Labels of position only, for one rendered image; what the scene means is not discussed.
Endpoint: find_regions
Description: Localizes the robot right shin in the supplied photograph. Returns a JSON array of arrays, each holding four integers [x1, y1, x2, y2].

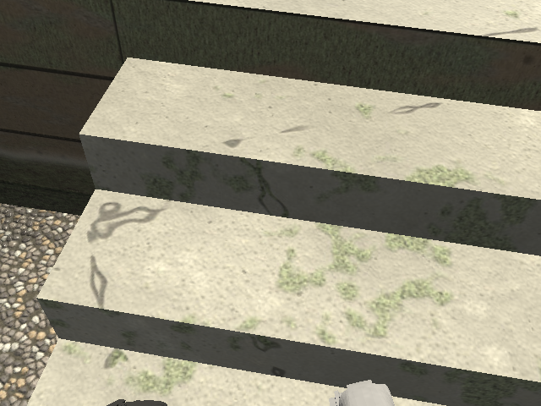
[[378, 384, 395, 406]]

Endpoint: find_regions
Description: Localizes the right robot thigh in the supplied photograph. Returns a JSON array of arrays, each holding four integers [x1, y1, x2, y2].
[[329, 380, 394, 406]]

